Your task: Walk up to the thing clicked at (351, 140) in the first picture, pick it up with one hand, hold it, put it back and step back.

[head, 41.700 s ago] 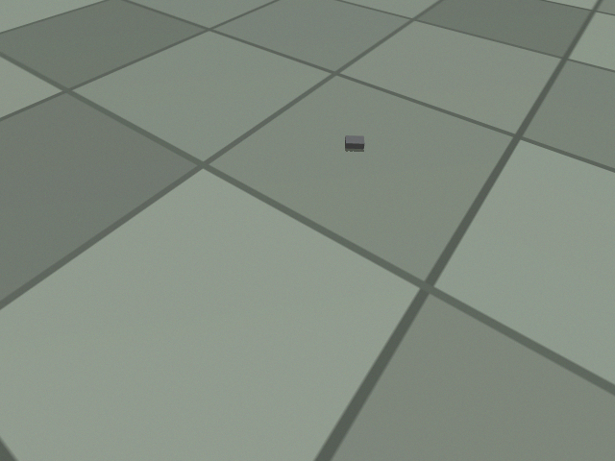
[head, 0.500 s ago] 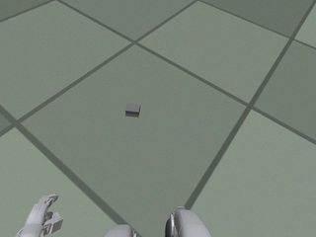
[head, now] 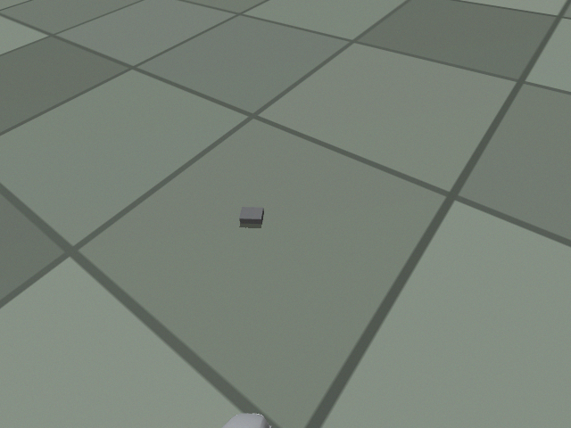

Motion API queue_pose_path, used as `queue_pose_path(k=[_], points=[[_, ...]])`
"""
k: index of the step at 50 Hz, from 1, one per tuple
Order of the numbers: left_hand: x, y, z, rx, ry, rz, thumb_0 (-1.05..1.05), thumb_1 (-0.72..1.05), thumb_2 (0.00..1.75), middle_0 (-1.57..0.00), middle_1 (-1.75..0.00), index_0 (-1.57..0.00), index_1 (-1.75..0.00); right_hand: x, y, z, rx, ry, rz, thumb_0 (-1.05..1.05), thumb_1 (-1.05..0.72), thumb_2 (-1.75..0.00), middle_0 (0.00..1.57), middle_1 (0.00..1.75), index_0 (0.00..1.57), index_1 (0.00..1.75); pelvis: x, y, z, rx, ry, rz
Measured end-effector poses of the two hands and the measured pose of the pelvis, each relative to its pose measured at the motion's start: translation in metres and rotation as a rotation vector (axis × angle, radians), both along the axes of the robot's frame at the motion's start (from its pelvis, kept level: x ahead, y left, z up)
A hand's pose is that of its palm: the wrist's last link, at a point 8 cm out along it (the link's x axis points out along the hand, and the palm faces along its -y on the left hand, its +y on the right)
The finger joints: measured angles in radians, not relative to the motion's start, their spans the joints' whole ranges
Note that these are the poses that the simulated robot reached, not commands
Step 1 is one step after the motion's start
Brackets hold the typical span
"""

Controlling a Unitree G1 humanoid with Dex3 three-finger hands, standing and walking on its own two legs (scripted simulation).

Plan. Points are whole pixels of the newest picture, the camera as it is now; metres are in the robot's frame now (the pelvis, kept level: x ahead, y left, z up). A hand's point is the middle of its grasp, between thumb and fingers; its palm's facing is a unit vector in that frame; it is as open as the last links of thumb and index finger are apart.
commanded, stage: step back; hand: left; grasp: from above
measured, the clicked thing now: (251, 215) +1.10 +0.27 -0.74
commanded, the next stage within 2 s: stand in 0.80 s
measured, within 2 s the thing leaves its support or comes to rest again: neither
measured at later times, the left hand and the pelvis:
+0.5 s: hand out of the picture +0.09 +0.26 -0.13, palm faces +0.07 -0.91 -0.42, open 7.4 cm; pelvis +0.01 -0.01 +0.00, yaw +4 degrees
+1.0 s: hand out of the picture +0.11 +0.29 -0.15, palm faces +0.08 -0.94 -0.34, open 7.4 cm; pelvis +0.06 +0.03 +0.01, yaw +5 degrees
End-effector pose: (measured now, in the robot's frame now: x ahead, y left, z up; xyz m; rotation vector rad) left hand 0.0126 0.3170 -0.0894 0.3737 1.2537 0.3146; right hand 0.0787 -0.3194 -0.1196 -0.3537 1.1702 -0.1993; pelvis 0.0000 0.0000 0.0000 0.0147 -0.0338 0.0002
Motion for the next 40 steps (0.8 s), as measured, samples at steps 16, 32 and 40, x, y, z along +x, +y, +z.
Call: queue_pose_path(k=[16,32,40], points=[[0.037,0.012,-0.001,-0.022,-0.079,-0.029,0.01,0.9,0.9,-0.2,-0.3,-0.21,-0.3,-0.023,0.024,0.009,0.042,0.031,0.008,0.01,-0.91,-0.9,0.21,0.3,0.2,0.3,0.0,0.003,0.006,0.002,-0.006,0.046],[0.07,-0.011,0.001,-0.024,-0.154,0.001,0.01,0.9,0.9,-0.2,-0.3,-0.21,-0.3,0.026,0.008,-0.005,0.019,0.076,0.055,0.01,-0.91,-0.9,0.2,0.3,0.2,0.3,0.027,-0.005,0.002,-0.016,-0.007,0.088],[0.073,0.025,-0.016,-0.034,-0.09,0.054,0.01,0.9,0.9,-0.2,-0.3,-0.21,-0.3,0.037,0.037,-0.001,0.002,0.11,0.06,0.01,-0.91,-0.9,0.2,0.3,0.2,0.3,0.039,0.019,-0.002,0.003,0.002,0.092]])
